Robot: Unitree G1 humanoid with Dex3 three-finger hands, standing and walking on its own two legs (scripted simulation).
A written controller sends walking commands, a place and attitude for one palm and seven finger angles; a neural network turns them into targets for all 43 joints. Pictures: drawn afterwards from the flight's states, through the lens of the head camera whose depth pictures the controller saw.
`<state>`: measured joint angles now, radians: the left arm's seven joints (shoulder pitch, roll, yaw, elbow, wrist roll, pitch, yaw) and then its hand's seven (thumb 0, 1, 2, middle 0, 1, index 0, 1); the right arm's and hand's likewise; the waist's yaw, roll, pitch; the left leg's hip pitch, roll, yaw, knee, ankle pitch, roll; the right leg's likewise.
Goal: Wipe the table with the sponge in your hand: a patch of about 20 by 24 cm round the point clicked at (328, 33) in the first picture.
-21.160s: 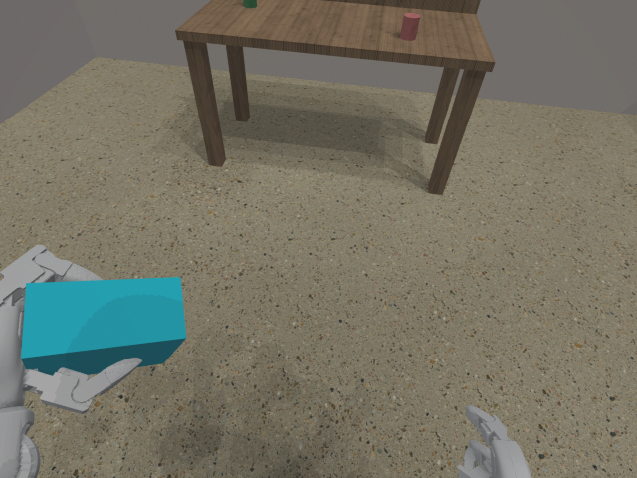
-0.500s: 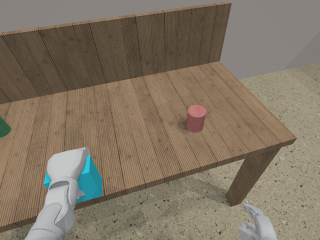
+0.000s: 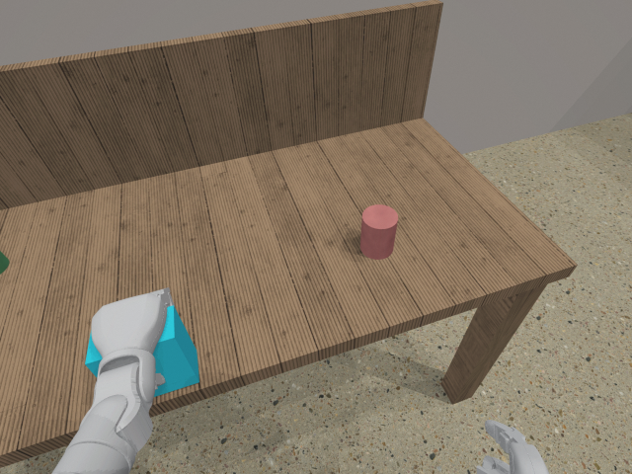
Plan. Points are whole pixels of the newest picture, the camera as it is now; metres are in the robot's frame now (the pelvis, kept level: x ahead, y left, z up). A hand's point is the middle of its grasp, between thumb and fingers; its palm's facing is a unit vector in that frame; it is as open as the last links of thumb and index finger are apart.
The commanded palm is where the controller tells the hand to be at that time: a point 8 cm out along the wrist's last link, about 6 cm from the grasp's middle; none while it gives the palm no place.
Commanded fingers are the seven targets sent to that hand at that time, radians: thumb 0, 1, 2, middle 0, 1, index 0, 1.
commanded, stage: wipe forward along the first lane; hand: left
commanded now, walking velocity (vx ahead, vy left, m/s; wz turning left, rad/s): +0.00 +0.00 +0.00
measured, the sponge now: (152, 363) +0.27 +0.28 -0.05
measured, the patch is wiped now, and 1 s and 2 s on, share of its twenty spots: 0.15 0.35 0.40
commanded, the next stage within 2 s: slide across to the middle lane in 1.64 s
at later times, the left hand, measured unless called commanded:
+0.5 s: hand (145, 315) +0.32 +0.30 -0.01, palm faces -0.11 -0.01 -0.99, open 10.0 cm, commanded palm +0.31 +0.29 +0.03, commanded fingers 0.00 0.10 1.30 -1.20 -1.60 -1.20 -1.60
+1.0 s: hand (140, 289) +0.37 +0.33 -0.01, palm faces -0.11 +0.02 -0.99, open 10.0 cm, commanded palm +0.36 +0.31 +0.02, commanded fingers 0.00 0.10 1.30 -1.20 -1.60 -1.20 -1.60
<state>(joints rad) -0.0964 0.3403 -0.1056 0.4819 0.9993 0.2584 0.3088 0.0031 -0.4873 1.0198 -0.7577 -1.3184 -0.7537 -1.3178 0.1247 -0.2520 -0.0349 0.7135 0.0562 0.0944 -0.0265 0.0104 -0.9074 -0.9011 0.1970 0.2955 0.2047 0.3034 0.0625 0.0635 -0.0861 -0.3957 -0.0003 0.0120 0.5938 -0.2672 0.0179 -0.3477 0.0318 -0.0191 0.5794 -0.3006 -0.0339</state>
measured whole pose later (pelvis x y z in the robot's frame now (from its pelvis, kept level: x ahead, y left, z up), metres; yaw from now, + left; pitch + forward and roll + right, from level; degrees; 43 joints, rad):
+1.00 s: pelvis -0.01 +0.01 -0.02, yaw +1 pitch +13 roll -2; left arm -0.58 0.50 -0.02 0.99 1.05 0.13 0.33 0.01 -0.50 1.03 -0.76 -1.32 -0.76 -1.32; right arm 0.23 -0.27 -0.03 0.73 0.06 0.13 -0.02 0.01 -0.91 -0.90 0.20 0.30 0.21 0.30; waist -0.02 0.05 -0.13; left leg -0.69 0.01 -0.02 0.77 -0.30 0.03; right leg -0.62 0.04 -0.05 0.71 -0.33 -0.03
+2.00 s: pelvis +0.01 +0.03 -0.02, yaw -1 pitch +19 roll -4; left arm -0.82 0.58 -0.03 1.16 1.05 0.14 0.29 0.01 -0.50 1.04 -0.76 -1.32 -0.76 -1.33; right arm 0.32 -0.26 -0.04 0.76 0.03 0.14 0.01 0.00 -0.91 -0.90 0.20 0.30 0.21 0.30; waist -0.08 0.04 -0.16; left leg -0.80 0.01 -0.02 0.82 -0.36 0.05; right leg -0.69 0.05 -0.05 0.69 -0.34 0.00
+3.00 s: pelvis +0.03 +0.02 -0.01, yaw +0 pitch +15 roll -2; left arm -0.71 0.37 -0.12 1.10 1.01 0.27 0.38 0.00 -0.49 1.04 -0.75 -1.33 -0.74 -1.34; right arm 0.24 -0.26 -0.04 0.76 0.05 0.16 0.04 0.00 -0.91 -0.90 0.20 0.30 0.20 0.30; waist -0.04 0.04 -0.16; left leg -0.63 0.01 0.00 0.70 -0.33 0.04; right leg -0.55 0.04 -0.02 0.61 -0.33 -0.01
